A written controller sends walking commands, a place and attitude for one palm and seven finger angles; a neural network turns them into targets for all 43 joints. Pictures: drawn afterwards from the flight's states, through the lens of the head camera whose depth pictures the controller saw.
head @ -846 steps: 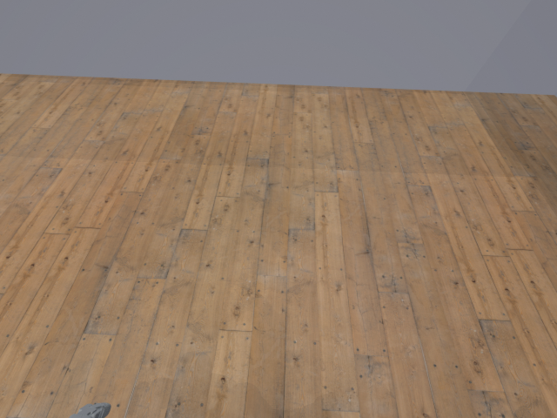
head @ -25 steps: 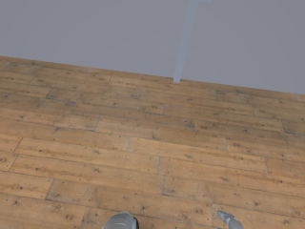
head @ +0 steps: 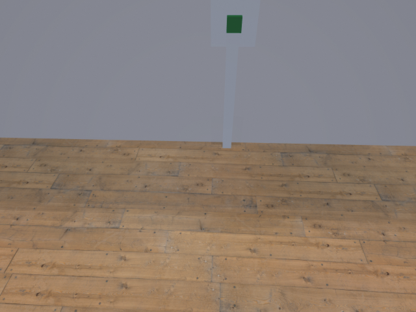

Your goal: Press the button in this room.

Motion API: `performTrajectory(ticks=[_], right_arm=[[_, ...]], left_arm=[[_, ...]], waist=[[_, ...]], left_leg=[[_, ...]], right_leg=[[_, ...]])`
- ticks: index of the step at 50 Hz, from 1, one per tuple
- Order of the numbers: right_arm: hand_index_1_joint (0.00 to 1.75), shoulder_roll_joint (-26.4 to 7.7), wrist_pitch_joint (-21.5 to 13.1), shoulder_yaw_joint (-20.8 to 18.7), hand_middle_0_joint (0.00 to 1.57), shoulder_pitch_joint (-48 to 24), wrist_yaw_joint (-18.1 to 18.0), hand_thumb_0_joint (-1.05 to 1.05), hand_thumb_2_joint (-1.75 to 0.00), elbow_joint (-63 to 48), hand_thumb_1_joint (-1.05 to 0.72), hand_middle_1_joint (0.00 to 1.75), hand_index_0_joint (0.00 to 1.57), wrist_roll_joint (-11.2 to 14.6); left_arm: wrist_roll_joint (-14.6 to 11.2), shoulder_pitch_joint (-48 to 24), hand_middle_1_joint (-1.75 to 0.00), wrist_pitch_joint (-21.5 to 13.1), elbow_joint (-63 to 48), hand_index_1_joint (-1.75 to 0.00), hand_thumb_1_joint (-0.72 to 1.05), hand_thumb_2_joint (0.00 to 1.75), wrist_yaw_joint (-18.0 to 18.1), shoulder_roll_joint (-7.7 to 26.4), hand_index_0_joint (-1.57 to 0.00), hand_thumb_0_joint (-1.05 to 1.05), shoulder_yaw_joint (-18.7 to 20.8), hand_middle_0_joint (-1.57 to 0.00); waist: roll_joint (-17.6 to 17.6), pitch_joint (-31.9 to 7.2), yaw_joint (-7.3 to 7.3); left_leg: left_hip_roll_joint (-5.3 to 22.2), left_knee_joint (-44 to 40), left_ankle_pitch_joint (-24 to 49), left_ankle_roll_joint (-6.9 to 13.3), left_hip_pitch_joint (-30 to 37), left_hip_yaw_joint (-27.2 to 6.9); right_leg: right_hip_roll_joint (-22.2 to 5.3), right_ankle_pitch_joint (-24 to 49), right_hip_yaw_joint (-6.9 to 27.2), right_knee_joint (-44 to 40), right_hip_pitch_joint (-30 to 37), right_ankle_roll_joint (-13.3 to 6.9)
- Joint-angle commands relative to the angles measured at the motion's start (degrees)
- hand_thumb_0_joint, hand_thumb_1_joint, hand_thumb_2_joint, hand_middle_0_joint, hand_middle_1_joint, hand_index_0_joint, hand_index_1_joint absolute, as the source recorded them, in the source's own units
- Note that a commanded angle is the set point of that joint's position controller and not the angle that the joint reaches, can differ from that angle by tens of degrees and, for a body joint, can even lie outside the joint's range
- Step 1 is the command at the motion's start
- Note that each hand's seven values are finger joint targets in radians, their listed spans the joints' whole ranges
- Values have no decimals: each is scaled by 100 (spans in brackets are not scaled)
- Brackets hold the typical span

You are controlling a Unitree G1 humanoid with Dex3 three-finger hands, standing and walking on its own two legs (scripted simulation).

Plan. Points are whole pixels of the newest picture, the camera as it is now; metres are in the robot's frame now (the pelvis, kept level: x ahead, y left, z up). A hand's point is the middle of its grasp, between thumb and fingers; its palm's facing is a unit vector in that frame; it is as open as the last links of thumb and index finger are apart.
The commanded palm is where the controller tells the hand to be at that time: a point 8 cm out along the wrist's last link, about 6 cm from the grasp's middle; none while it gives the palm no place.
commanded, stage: stand and wait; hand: left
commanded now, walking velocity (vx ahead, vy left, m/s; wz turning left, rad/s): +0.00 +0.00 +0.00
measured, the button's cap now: (234, 23) +1.27 -0.09 +0.06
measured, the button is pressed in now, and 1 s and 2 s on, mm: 0 0 0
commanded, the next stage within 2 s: look at it before walking up in 0.54 s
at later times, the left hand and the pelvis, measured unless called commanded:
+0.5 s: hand out of the picture -0.01 +0.11 -0.17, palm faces +0.08 -0.99 -0.12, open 7.4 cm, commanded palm none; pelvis +0.03 -0.03 +0.00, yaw +1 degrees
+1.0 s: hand out of the picture +0.01 +0.16 -0.17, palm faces +0.05 -0.98 -0.19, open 7.4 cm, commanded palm none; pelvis +0.02 -0.01 +0.00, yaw +1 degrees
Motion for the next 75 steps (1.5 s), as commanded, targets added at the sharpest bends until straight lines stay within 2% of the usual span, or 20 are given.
performTrajectory(ticks=[1, 6, 10, 15, 29, 34, 38, 41, 47, 54, 61, 63, 66, 68, 69, 70, 71, 72, 73, 75], right_arm=[[30, -313, -168, 35, 20, 406, -55, 0, -90, -44, -90, 30, 20, 1], [30, -265, -165, 38, 20, 414, -102, 0, -90, 23, -90, 30, 20, 15], [30, -222, -130, 33, 20, 441, -131, 0, -90, 66, -90, 30, 20, 26], [30, -171, -90, 22, 20, 389, -155, 0, -90, 76, -90, 30, 20, 31], [30, -263, -75, -13, 20, 187, -181, 0, -90, -33, -90, 30, 20, 19], [30, -319, -80, -7, 20, 184, -174, 0, -90, -57, -90, 30, 20, 17], [30, -371, -99, -16, 20, 161, -168, 0, -90, -72, -90, 30, 20, 12], [30, -385, -100, -16, 20, 166, -159, 0, -90, -79, -90, 30, 20, 11], [30, -503, -141, -35, 20, 148, -148, 0, -90, -102, -90, 30, 20, 16], [30, -684, -177, -69, 20, 65, -140, 0, -90, -142, -90, 30, 20, 23], [30, -919, -199, -96, 20, -140, -126, 0, -90, -216, -90, 30, 20, 16], [30, -629, -144, -59, 20, -52, -137, 0, -90, -201, -90, 30, 20, 0], [30, -724, -37, -146, 20, -106, -169, 0, -90, -331, -90, 30, 20, -7], [30, -906, 9, -234, 20, -198, -181, 0, -90, -503, -90, 30, 20, -19], [30, -1002, 18, -278, 20, -212, -179, 0, -90, -572, -90, 30, 20, -29], [30, -1133, 17, -335, 20, -221, -180, 0, -90, -660, -90, 30, 20, -49], [30, -1265, 8, -389, 20, -212, -176, 0, -90, -719, -90, 30, 20, -68], [30, -1319, -17, -424, 20, -186, -163, 0, -90, -788, -90, 30, 20, -84], [30, -1325, -49, -436, 20, -262, -150, 0, -90, -835, -90, 30, 20, -99], [30, -1334, -102, -464, 20, -454, -128, 0, -90, -921, -90, 30, 20, -121]], left_arm=[[-27, 420, -30, -96, -64, -30, 90, 90, 49, 461, -20, 0, 48, -20], [-31, 697, -30, -117, 55, -30, 90, 90, 90, 393, -20, 0, 34, -20], [-22, 801, -30, -114, 126, -30, 90, 90, 112, 321, -20, 0, 23, -20], [-8, 944, -30, -98, 198, -30, 90, 90, 131, 221, -20, 0, 13, -20], [19, 1091, -30, -102, 242, -30, 90, 90, 143, 155, -20, 0, 13, -20], [15, 1046, -30, -98, 205, -30, 90, 90, 136, 217, -20, 0, 21, -20], [11, 980, -30, -98, 161, -30, 90, 90, 124, 277, -20, 0, 33, -20], [12, 914, -30, -84, 135, -30, 90, 90, 121, 310, -20, 0, 34, -20], [11, 804, -30, -91, 66, -30, 90, 90, 102, 442, -20, 0, 67, -20], [18, 646, -30, -97, 1, -30, 90, 90, 85, 606, -20, 0, 107, -20], [28, 447, -30, -97, -45, -30, 90, 90, 58, 811, -20, 0, 127, -20], [26, 478, -30, 4, -32, -30, 90, 90, 63, 549, -20, 0, 97, -20], [46, 408, -30, 135, -158, -30, 90, 90, 29, 620, -20, 0, 187, -20], [68, 277, -30, 200, -353, -30, 90, 90, -17, 714, -20, 0, 271, -20], [75, 274, -30, 223, -421, -30, 90, 90, -43, 672, -20, 0, 288, -20], [93, 275, -30, 252, -506, -30, 90, 90, -85, 611, -20, 0, 317, -20], [122, 229, -30, 301, -598, -30, 90, 90, -128, 572, -20, 0, 334, -20], [151, 82, -30, 335, -726, -30, 90, 90, -161, 542, -20, 0, 367, -20], [156, -41, -30, 327, -849, -30, 90, 90, -200, 496, -20, 0, 405, -20], [164, -137, -30, 297, -977, -30, 90, 90, -280, 434, -20, 0, 434, -20]], waist=[[-222, 335, 152], [-166, 155, 183], [-157, 212, 149], [-184, 437, 150], [-137, 476, 146], [-222, 498, 156], [-153, 486, 170], [-156, 603, 175], [-161, 502, 192], [-151, 400, 197], [-77, 471, 191], [-36, 524, 169], [54, 530, 142], [205, 478, 125], [346, 375, 122], [663, 306, 106], [968, 289, 63], [1088, 318, -4], [955, 405, 16], [680, 479, 93]], left_leg=[[523, -589, 618, -1, 80, -667], [552, -484, 947, -20, 233, -608], [557, -426, 985, -31, 301, -576], [547, -404, 816, -33, 318, -562], [543, -321, 820, -22, 419, -578], [544, -360, 752, -15, 353, -600], [556, -407, 783, 8, 358, -607], [557, -468, 699, 22, 292, -645], [572, -523, 743, 67, 293, -697], [586, -574, 782, 106, 315, -769], [593, -673, 699, 131, 319, -817], [631, -562, 675, 77, 338, -679], [786, -313, 507, 99, 356, -569], [1008, -329, 262, 187, 290, -664], [1194, -459, -137, 280, 324, -857], [1503, -723, -720, 456, 355, -1128], [1897, -1106, -1404, 704, 314, -1437], [2155, -1369, -1794, 902, 277, -1665], [2264, -1451, -1957, 969, 240, -1645], [2269, -1453, -1949, 867, 112, -1309]], right_leg=[[-583, 823, 643, -934, -57, -71], [-613, 1760, 576, -843, 230, -85], [-607, 1968, 553, -863, 232, -86], [-585, 1765, 546, -943, 82, -67], [-567, 1792, 558, -974, 44, -55], [-565, 1631, 545, -997, 99, -59], [-574, 1578, 535, -980, 121, -75], [-551, 1280, 525, -1010, 65, -80], [-551, 1190, 515, -993, 155, -86], [-555, 1098, 496, -979, 231, -95], [-574, 951, 505, -1027, 183, -83], [-540, 1019, 559, -915, 5, -42], [-463, 1057, 653, -540, -411, -51], [-323, 906, 633, -124, -670, -44], [-187, 483, 563, 179, -812, -14], [-18, -132, 389, 724, -1036, 23], [92, -919, 167, 1656, -1311, 63], [23, -1423, 204, 2459, -1635, 72], [-151, -1476, 345, 2722, -1874, 59], [-326, -1278, 293, 2626, -1867, 98]])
